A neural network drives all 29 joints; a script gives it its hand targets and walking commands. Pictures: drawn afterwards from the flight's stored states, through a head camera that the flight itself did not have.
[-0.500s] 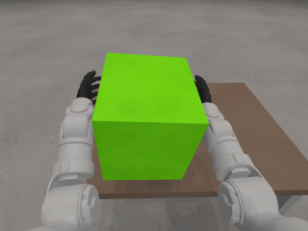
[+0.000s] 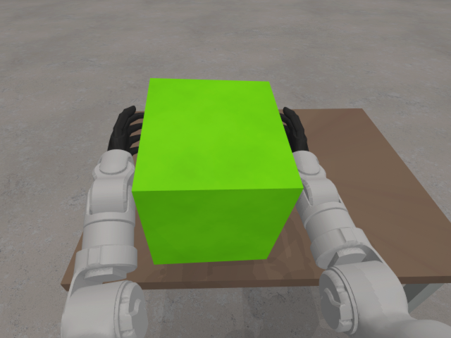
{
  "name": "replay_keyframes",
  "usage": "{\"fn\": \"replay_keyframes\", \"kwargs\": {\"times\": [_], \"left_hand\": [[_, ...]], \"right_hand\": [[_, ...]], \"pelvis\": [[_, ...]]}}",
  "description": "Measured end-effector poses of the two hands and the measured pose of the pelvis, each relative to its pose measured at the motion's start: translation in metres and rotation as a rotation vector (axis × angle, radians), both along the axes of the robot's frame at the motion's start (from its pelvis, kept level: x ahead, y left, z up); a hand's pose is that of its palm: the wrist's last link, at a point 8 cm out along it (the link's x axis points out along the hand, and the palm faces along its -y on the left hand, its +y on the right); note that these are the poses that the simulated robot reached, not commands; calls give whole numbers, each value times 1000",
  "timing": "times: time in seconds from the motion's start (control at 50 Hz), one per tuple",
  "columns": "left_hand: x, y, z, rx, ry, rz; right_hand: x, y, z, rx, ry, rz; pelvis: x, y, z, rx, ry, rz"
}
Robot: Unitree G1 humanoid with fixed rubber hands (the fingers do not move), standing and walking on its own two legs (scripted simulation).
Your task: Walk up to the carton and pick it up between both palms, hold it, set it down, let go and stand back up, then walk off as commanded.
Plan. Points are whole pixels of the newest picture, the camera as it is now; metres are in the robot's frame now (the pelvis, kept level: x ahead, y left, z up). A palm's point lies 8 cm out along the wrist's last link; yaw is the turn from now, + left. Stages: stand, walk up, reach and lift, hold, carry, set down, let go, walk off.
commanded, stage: set down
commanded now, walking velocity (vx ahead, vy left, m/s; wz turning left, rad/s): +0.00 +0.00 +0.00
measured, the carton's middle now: (211, 173) +0.37 +0.03 +0.13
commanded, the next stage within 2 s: none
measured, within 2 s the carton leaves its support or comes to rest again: rests again in 1.88 s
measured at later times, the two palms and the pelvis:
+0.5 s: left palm (141, 159) +0.39 +0.15 +0.15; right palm (302, 159) +0.40 -0.15 +0.14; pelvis +0.01 -0.01 +0.00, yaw +0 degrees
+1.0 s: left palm (144, 165) +0.40 +0.16 +0.13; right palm (296, 162) +0.42 -0.15 +0.11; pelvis +0.02 -0.01 +0.00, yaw +0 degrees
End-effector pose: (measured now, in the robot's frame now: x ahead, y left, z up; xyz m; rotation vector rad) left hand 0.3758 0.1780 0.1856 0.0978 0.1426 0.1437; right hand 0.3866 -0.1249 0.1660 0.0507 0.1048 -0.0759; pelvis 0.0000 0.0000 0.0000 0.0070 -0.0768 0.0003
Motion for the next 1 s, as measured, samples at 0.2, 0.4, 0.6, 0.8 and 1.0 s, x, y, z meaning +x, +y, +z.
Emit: {"fn": "replay_keyframes", "kwargs": {"times": [0.2,0.4,0.6,0.8,1.0], "left_hand": [[2,-6,-15,-6,35,-1],[13,-19,-23,-11,18,8],[23,-26,-42,-9,76,10],[28,-26,-44,-8,55,21],[29,-22,-59,-10,87,41]], "right_hand": [[0,-6,-16,-9,29,-2],[10,-18,-22,-18,10,-8],[19,-24,-40,-19,67,-7],[27,-25,-41,-20,45,4],[33,-21,-56,-27,79,32]], "pelvis": [[0,-1,0,1,2,0],[7,-4,0,5,16,1],[15,-7,1,9,33,1],[20,-9,1,12,44,1],[22,-10,1,13,62,1]]}}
